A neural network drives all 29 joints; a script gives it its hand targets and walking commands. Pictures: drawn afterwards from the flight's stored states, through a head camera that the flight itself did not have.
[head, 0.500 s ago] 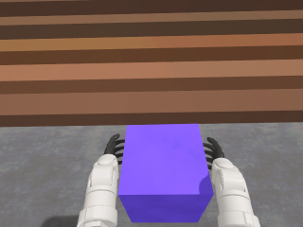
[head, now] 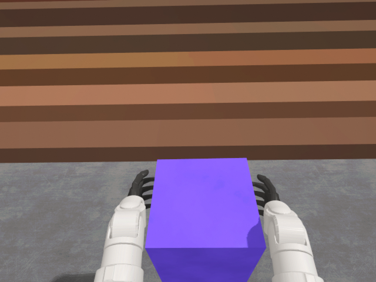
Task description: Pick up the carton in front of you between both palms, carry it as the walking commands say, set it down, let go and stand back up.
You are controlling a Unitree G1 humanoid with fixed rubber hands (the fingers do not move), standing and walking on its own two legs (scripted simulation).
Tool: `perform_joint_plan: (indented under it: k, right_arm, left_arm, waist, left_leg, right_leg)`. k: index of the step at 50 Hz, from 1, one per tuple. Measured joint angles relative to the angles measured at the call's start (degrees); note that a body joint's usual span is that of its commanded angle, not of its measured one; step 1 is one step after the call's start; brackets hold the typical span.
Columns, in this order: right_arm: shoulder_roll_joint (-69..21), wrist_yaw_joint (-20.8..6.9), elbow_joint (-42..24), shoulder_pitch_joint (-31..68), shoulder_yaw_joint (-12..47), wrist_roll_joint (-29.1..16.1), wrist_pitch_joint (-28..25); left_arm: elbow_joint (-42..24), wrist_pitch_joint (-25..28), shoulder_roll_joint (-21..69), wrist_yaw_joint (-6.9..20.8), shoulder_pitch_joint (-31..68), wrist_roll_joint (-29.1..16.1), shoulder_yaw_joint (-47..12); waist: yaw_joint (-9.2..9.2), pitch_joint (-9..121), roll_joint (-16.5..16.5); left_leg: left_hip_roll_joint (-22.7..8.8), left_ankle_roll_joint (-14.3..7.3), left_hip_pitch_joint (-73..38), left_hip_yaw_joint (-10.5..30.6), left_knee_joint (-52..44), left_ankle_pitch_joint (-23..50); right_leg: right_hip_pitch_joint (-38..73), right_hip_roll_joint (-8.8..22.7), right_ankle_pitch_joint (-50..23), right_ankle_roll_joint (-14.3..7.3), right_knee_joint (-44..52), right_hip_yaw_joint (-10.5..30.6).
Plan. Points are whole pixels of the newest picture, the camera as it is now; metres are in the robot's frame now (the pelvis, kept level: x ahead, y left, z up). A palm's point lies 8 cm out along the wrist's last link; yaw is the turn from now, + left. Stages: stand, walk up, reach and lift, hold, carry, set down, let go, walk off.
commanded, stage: reach and lift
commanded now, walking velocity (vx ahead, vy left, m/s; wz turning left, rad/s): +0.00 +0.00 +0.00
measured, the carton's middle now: (202, 223) +0.28 +0.00 -0.04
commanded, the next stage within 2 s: hold in 0.18 s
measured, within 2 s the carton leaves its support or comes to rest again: neither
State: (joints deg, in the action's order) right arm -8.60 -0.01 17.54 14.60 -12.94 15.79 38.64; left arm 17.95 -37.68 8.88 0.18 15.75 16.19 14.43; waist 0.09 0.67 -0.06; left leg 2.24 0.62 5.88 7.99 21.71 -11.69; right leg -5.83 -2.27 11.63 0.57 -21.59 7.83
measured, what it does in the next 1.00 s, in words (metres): stands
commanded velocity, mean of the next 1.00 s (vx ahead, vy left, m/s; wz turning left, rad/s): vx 0.06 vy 0.00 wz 0.00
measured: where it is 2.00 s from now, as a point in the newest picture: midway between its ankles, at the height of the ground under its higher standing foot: (196, 260)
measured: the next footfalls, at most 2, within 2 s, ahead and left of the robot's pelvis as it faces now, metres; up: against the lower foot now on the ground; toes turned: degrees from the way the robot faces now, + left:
left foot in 1.48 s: +0.24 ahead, +0.11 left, +0.00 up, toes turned +10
right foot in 1.86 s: +0.61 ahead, -0.07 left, +0.00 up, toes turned -11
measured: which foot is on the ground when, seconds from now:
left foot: down 0.00-1.00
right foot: down 0.00-1.00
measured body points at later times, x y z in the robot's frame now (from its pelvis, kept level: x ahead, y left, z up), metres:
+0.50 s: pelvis -0.01 +0.00 +0.00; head -0.06 +0.00 +0.45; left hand +0.29 +0.15 +0.05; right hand +0.29 -0.15 +0.04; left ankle +0.01 +0.13 -0.75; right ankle +0.01 -0.13 -0.75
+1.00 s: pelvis +0.00 +0.00 +0.00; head -0.05 +0.00 +0.44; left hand +0.30 +0.15 +0.05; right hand +0.30 -0.15 +0.04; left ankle +0.00 +0.13 -0.74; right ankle +0.00 -0.13 -0.74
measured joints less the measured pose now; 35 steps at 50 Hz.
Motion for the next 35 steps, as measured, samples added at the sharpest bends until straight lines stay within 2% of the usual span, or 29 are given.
perform_joint_plan:
  k: [10,17,23,35]
  right_arm:
    - [0.15,0.05,-1.63,-0.71,0.84,-0.28,1.59]
    - [0.33,0.35,-5.25,-1.51,2.09,-1.20,4.11]
    - [-0.07,-0.32,-3.51,0.34,0.55,-0.01,5.49]
    - [-0.54,-0.60,-2.42,2.27,-1.08,0.66,4.90]
  left_arm:
    - [-1.53,-1.51,-0.15,-0.06,-0.65,-0.40,-0.79]
    - [-5.19,-4.01,-0.36,-0.33,-1.52,-1.40,-2.04]
    - [-3.52,-5.33,0.05,0.23,0.22,-0.09,-0.58]
    - [-2.43,-4.74,0.57,0.55,2.21,0.69,1.26]
  waist:
    - [-0.01,-0.03,-0.06]
    - [-0.04,0.19,-0.02]
    - [0.01,-0.39,0.01]
    - [-0.08,-1.30,-0.04]
  left_leg:
    - [-0.01,-0.07,-1.31,-0.12,-0.73,0.19]
    - [-0.09,-0.09,-2.98,-0.15,-1.96,0.82]
    - [-0.07,-0.08,-3.42,-0.24,-1.40,0.80]
    - [0.02,-0.03,-2.41,-0.37,-0.21,0.79]
  right_leg:
    - [1.28,0.12,-0.15,0.01,0.68,-0.02]
    - [2.94,0.21,-0.77,0.02,1.88,-0.02]
    - [3.37,0.18,-0.75,0.01,1.32,-0.09]
    - [2.36,0.18,-0.69,0.08,0.08,-0.29]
